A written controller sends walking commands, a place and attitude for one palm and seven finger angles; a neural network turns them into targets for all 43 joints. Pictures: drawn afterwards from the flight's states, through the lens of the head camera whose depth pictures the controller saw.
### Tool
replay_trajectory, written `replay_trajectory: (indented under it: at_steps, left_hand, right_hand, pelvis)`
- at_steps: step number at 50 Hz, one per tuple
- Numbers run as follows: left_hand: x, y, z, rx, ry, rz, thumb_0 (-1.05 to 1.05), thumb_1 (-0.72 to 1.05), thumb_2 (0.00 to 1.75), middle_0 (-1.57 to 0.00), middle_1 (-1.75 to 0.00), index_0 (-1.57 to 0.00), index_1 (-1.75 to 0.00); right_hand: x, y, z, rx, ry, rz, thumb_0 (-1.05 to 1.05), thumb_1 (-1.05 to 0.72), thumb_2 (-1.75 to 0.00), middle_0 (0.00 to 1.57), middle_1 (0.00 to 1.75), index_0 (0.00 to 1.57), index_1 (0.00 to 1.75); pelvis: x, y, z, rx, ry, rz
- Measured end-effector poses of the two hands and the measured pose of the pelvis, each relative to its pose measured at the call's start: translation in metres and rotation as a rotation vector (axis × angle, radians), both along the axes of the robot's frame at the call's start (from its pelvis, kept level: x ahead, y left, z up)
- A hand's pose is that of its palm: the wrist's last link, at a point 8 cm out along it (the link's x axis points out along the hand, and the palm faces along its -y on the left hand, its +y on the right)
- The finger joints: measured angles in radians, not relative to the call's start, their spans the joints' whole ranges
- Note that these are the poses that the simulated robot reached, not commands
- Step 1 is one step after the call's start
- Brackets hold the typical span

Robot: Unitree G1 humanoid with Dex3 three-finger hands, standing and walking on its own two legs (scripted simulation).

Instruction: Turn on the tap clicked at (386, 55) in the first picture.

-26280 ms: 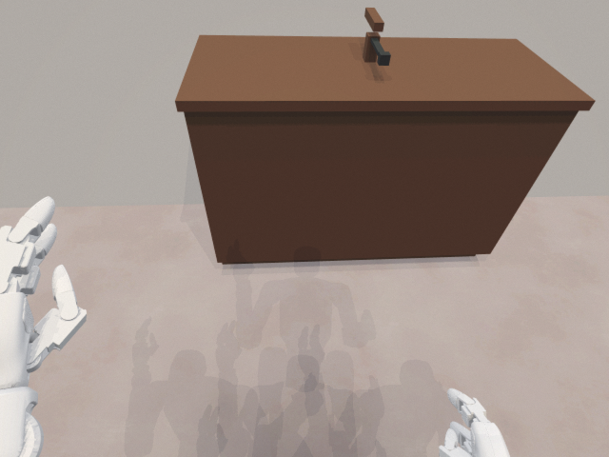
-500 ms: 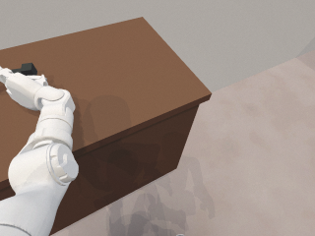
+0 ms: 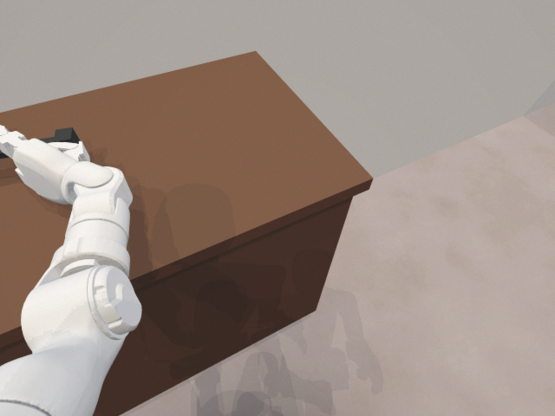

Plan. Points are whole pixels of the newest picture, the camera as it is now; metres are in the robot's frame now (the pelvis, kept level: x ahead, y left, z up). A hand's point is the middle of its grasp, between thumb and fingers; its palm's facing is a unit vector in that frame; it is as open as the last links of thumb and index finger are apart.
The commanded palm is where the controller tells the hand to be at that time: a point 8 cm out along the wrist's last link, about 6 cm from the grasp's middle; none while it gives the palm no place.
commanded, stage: lift the hand up off the lever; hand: left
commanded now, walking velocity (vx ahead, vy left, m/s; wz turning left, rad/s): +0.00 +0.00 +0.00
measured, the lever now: (67, 141) +0.52 +0.29 +0.11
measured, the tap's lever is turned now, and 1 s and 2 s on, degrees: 78 78 78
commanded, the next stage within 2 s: draw the hand back beside the body in 1.86 s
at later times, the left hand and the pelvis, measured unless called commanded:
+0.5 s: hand (88, 145) +0.48 +0.24 +0.13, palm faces +0.85 -0.51 -0.13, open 7.8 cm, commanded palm +0.42 +0.26 +0.14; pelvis +0.00 +0.00 +0.00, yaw +0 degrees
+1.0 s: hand (76, 139) +0.47 +0.24 +0.16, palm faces +0.85 -0.51 -0.11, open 7.8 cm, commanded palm +0.41 +0.25 +0.16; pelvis +0.00 -0.01 +0.01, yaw +1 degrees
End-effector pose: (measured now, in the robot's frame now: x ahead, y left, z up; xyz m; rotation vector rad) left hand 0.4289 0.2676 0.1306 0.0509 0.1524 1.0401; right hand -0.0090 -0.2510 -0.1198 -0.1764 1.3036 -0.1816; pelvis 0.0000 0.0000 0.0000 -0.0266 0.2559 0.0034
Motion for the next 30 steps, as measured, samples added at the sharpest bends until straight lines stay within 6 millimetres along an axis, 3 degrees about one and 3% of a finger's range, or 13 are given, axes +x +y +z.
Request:
replay_trajectory:
  at_steps: [15,30]
  left_hand:
    - [-0.005,-0.014,0.008,-0.006,0.002,-0.020,0.01,0.90,0.90,-0.15,-0.15,-0.16,-0.15]
    - [-0.006,-0.012,0.019,0.001,0.002,0.010,0.01,0.90,0.90,-0.15,-0.16,-0.16,-0.15]
  right_hand:
    - [0.021,-0.002,0.000,-0.003,-0.040,0.038,0.00,-0.91,-0.90,0.20,0.30,0.20,0.30]
    - [0.007,-0.006,0.001,-0.002,-0.027,-0.004,0.00,-0.91,-0.90,0.20,0.30,0.20,0.30]
  pelvis:
    - [-0.004,-0.001,0.002,0.004,-0.020,0.015]
    - [-0.001,-0.007,0.005,0.009,-0.032,0.000]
